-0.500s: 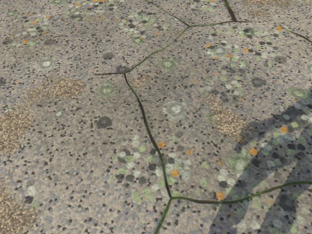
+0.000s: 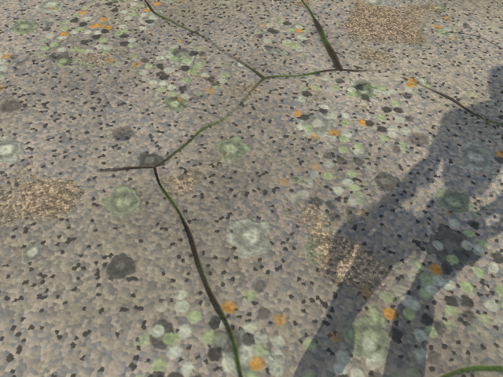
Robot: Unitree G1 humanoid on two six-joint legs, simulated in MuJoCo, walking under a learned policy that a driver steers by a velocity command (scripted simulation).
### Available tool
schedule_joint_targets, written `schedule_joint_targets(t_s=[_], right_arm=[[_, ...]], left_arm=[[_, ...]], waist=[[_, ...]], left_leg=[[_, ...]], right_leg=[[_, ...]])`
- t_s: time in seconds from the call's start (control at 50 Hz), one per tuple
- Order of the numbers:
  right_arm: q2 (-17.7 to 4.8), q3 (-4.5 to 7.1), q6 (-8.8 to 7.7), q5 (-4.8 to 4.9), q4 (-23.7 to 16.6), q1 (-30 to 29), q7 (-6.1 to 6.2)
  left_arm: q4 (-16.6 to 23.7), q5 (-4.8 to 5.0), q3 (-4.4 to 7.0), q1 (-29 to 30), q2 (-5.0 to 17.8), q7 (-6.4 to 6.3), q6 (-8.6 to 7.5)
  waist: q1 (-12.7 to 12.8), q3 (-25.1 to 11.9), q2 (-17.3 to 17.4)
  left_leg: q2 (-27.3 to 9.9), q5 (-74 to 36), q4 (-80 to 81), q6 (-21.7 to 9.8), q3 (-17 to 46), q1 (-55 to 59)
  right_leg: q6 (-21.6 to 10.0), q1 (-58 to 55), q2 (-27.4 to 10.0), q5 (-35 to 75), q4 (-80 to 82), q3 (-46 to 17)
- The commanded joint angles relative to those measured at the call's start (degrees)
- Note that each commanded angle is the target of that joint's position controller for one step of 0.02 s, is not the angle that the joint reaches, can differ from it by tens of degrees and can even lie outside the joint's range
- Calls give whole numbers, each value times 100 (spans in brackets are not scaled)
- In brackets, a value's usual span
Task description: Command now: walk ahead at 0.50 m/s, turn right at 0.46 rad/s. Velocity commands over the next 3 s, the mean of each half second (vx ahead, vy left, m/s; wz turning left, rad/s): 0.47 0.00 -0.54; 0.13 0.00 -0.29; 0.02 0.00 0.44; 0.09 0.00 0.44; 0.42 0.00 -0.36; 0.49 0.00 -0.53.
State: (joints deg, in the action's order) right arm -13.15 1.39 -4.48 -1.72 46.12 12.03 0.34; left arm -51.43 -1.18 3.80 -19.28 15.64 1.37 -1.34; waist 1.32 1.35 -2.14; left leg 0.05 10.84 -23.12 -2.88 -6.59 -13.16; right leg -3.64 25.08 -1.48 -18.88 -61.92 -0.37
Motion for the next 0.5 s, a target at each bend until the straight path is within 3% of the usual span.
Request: schedule_joint_targets(t_s=[0.02,0.14,0.2,0.26,0.3,0.34,0.36,0.38,0.4,0.42,0.44,0.46,0.5], right_arm=[[-583,170,-180,78,-70,405,30],[-604,212,-191,56,201,735,27],[-767,262,-176,55,314,916,49],[-895,306,-93,48,454,1149,78],[-1044,339,-16,37,506,1168,105],[-1214,379,105,45,522,1158,111],[-1187,362,136,42,441,1098,100],[-570,215,105,121,81,1298,25],[-777,274,43,95,-228,895,-25],[-894,292,23,92,-329,292,-20],[-746,228,-28,160,-300,345,0],[-709,230,-8,122,-175,488,32],[-703,240,205,-63,-104,764,34]], left_arm=[[355,-54,62,-9,151,104,91],[797,-64,-22,1151,31,247,122],[1033,-81,-87,1734,15,314,107],[1192,-113,-81,2012,111,326,108],[1192,-135,-40,1859,192,282,112],[936,-146,79,881,376,193,49],[609,-199,213,-120,626,103,-1],[593,-231,405,-445,1344,10,2],[776,-23,460,-361,1640,-25,56],[694,49,429,-205,1495,-70,90],[671,86,347,78,1186,-117,60],[691,98,276,352,917,-137,26],[766,151,173,694,644,-136,-15]], waist=[[-55,-15,744],[-174,278,657],[-305,397,654],[-366,448,629],[-252,260,728],[181,-367,719],[628,-935,394],[508,-1556,-766],[486,-1914,-876],[501,-1161,-87],[250,-569,75],[-25,-269,307],[-346,-307,171]], left_leg=[[-1562,-859,1459,-556,1151,731],[-1410,-1407,1556,-561,105,871],[-1487,-1625,1523,-499,-240,983],[-1618,-2338,1198,-409,-483,1503],[-1633,-4025,488,-328,-703,1807],[-1589,-4996,-1212,-269,-853,1760],[-1458,-4023,-2698,-86,-935,950],[-878,-339,-4720,234,-906,-1302],[97,2204,-5937,458,163,-2555],[-283,1626,-5942,413,729,-2994],[-479,1139,-5540,397,696,-2771],[-636,1031,-5053,405,733,-2384],[-670,978,-4575,516,766,-1744]], right_leg=[[102,1055,-339,485,-207,-178],[220,1472,-385,1628,1049,62],[83,1129,-321,1844,1932,391],[-163,956,-171,1373,2398,659],[-389,501,156,775,2567,894],[-685,-687,629,354,2880,983],[-905,-2106,577,447,3272,610],[-1514,-3954,-1118,-324,3510,-1896],[-2070,-4340,-2014,877,4464,-4408],[-1887,-3904,-1801,2220,4404,-3270],[-1730,-3085,-1632,3685,4271,-2391],[-1432,-2457,-1235,4565,4230,-1736],[-1182,-1762,-813,5079,4286,-1170]])
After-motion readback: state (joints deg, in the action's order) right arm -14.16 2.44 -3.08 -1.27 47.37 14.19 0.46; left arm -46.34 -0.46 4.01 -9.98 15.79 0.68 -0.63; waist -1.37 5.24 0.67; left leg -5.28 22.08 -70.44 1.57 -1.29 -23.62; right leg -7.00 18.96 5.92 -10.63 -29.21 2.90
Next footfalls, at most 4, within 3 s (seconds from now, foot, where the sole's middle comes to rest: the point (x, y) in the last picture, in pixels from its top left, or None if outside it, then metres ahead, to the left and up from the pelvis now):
0.36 right None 0.31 -0.14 -0.78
0.90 left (276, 370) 0.51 -0.05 -0.78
1.32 right None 0.38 -0.21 -0.78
1.78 left None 0.38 0.00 -0.78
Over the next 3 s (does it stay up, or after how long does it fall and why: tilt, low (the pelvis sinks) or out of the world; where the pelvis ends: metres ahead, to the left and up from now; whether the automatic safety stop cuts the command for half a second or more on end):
stays up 0.93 -0.18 -0.01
